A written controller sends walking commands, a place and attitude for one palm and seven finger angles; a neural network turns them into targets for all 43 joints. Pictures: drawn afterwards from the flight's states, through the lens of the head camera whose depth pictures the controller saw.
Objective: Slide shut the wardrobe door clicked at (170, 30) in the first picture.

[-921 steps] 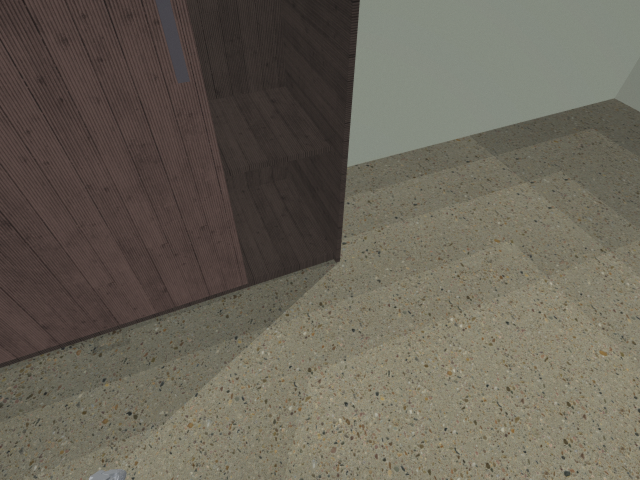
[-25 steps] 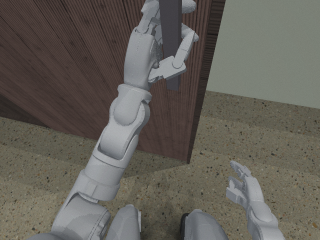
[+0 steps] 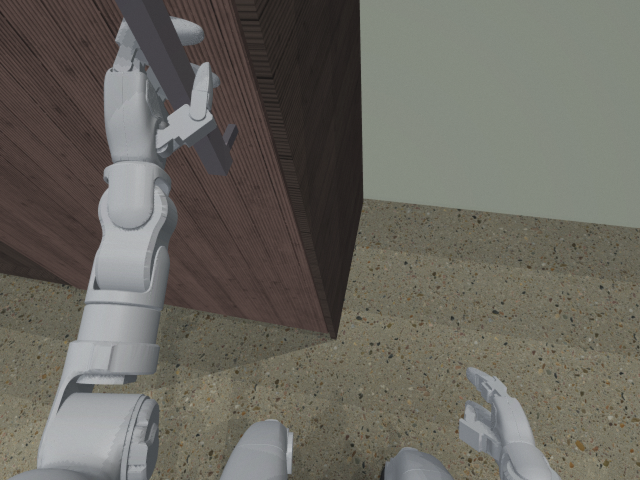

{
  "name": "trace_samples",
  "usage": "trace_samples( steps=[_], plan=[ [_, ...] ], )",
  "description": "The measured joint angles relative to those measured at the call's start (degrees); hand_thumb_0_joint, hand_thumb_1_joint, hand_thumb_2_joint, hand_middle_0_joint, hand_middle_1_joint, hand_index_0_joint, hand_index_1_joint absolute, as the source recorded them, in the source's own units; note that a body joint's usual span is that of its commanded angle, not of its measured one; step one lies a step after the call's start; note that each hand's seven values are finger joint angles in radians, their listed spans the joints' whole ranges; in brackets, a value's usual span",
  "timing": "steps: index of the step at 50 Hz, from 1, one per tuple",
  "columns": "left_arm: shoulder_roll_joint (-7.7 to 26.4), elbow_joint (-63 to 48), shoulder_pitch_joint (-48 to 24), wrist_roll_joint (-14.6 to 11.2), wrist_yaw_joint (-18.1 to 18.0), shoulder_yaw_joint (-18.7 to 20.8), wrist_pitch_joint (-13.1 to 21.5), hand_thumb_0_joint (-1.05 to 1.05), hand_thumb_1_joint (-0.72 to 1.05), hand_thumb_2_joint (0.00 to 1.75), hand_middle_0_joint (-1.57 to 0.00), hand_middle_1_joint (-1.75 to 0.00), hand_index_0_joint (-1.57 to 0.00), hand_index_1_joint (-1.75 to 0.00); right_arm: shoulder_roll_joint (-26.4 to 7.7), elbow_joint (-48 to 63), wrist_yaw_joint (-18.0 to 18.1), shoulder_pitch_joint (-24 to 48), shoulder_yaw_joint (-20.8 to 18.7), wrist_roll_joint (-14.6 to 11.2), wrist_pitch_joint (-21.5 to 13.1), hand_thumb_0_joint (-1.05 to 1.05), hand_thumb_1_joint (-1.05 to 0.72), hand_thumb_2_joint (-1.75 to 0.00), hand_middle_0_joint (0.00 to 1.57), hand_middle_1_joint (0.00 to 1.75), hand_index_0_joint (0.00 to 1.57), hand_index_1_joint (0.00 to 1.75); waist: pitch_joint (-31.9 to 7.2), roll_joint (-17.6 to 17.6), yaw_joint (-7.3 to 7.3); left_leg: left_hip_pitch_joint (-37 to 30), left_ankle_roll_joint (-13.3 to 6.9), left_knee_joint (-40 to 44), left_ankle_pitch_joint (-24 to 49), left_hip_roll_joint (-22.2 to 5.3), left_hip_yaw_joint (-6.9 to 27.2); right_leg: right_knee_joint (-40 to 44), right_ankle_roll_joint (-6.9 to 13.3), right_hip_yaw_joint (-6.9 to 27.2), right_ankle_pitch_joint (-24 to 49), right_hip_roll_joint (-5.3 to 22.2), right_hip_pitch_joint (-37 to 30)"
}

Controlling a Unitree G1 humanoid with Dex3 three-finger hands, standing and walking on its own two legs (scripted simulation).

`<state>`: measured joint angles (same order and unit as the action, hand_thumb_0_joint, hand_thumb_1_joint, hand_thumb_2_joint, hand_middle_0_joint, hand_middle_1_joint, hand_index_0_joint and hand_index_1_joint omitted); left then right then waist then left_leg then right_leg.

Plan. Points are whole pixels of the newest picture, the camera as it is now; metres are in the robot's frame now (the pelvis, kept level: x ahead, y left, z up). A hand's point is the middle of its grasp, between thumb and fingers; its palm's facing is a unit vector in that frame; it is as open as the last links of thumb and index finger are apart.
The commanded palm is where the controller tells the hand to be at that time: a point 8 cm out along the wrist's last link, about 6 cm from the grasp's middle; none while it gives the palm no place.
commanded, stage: stop walking and hold the door there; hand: left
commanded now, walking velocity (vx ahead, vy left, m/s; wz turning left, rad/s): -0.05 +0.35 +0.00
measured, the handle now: (193, 78) +0.46 +0.16 +0.22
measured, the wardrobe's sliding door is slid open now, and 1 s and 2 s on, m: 0.00 0.00 0.00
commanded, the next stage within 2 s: loosen the grip on the handle in 1.04 s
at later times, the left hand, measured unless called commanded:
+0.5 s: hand (200, 110) +0.41 +0.15 +0.22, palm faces +0.14 -0.98 -0.16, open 5.9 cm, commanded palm +0.38 +0.20 +0.20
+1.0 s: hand (197, 111) +0.41 +0.15 +0.22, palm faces -0.02 -1.00 -0.08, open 6.0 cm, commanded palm +0.39 +0.20 +0.20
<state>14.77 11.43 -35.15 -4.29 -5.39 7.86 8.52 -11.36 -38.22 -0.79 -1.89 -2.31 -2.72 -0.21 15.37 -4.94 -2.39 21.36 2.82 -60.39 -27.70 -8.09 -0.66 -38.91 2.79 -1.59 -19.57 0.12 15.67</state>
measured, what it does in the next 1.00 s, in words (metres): steps on the spot: left foot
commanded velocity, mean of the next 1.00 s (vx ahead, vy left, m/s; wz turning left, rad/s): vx -0.01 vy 0.05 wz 0.00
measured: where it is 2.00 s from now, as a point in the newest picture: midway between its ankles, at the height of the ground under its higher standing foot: outside the picture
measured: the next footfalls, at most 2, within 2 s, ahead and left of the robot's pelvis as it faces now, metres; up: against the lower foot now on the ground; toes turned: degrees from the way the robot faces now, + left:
left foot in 0.42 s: +0.04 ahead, +0.13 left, +0.00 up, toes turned -4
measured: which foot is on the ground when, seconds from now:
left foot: up 0.00-0.40, down 0.42-1.00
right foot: down 0.00-1.00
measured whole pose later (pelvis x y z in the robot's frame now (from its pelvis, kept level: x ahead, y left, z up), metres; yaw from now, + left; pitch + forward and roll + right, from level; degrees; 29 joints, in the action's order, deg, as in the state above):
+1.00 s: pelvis +0.01 +0.06 +0.01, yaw -8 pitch -1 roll -1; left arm 13.4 14.8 -26.3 -5.3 -5.2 5.3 8.3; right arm -10.6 -39.4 3.5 -11.9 2.2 -1.4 -1.9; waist 1.5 -1.2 0.5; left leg 9.1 -4.1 -27.3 -17.2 1.8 -5.5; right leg -25.9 -2.2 7.2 -11.5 -1.4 13.2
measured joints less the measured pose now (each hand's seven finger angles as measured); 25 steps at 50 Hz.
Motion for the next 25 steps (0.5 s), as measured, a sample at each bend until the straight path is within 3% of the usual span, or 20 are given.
trace_samples(
  steps=[2, 4, 8, 15, 21, 23, 25],
  plan=[
    [0.33, -0.08, 2.77, -0.13, -0.87, 1.81, -0.86, -0.12, 0.66, 0.81, -0.46, -1.4, -0.27, -1.4, -1.0, -0.25, 1.26, -1.24, 0.56, 0.39, -1.0, 0.02, -0.91, -0.9, 0.2, 0.3, 0.2, 0.3, -1.65, 1.67, 0.2, 0.69, -0.78, -1.67, -0.67, 5.03, -1.05, 3.18, 0.38, 1.79, 2.07, 0.82, -0.16],
    [0.8, 0.18, 5.39, -0.1, -1.74, 3.59, -1.45, -0.11, 0.67, 0.81, -0.46, -1.4, -0.27, -1.4, -1.93, -0.01, 2.24, -2.55, 1.14, 0.76, -1.42, 0.02, -0.91, -0.9, 0.2, 0.3, 0.2, 0.3, -3.43, 3.07, 0.91, -0.29, -1.27, 2.97, 0.36, 8.26, -2.63, 6.42, 0.55, 3.15, 4.08, 1.19, -0.7],
    [1.88, 1.55, 8.27, -0.26, -2.77, 6.33, -2.78, -0.1, 0.68, 0.81, -0.46, -1.4, -0.27, -1.4, -3.6, 1.12, 3.29, -4.74, 1.34, 0.84, -1.35, 0.02, -0.91, -0.9, 0.2, 0.3, 0.2, 0.3, -6.47, 4.82, 2.73, -3.73, -2.08, 16.64, 2.71, 10.91, -4.63, 11.55, 1.04, 4.18, 7.12, 0.54, -2.17],
    [4.05, 4.62, 8.79, 0.01, -2.63, 7.52, -3.85, -0.09, 0.69, 0.79, -0.46, -1.4, -0.29, -1.4, -6.32, 2.32, 3.5, -6.91, -0.17, 0.03, -0.37, 0.01, -0.91, -0.9, 0.2, 0.3, 0.19, 0.3, -10.02, 5.65, 4.16, -7.98, -3.58, 30.85, 8.88, 10.28, -3.31, 16.9, 1.52, 4.93, 10.89, -2.33, -3.45],
    [4.53, 6.82, 8.09, 0.48, -1.46, 6.05, -2.7, -0.09, 0.69, 0.76, -0.46, -1.4, -0.31, -1.4, -7.87, 2.03, 3.65, -9.18, -1.23, -0.3, -0.27, 0.01, -0.91, -0.9, 0.2, 0.3, 0.19, 0.3, -12.0, 3.07, 4.79, -11.83, -5.34, 37.3, 14.59, 6.25, -0.97, 17.84, 0.57, 4.66, 11.92, -5.09, -3.08],
    [4.43, 7.4, 7.28, 0.65, -0.9, 5.17, -2.27, -0.09, 0.69, 0.75, -0.46, -1.4, -0.31, -1.4, -7.48, 1.23, 3.83, -9.44, -1.33, -0.32, -0.15, 0.01, -0.91, -0.9, 0.2, 0.3, 0.19, 0.3, -11.8, 2.82, 4.79, -11.98, -3.33, 37.18, 14.65, 5.9, -1.06, 17.64, -0.09, 4.81, 11.96, -5.16, -3.06],
    [4.11, 7.82, 6.79, 0.7, -0.51, 4.21, -1.96, -0.09, 0.69, 0.74, -0.46, -1.4, -0.32, -1.4, -6.73, 0.81, 3.97, -9.97, -0.92, -0.23, -0.09, 0.01, -0.91, -0.9, 0.2, 0.3, 0.19, 0.3, -11.85, 3.02, 4.49, -11.86, -2.78, 36.63, 14.48, 6.35, -1.74, 17.62, -0.73, 5.52, 12.13, -4.7, -3.03]
  ],
)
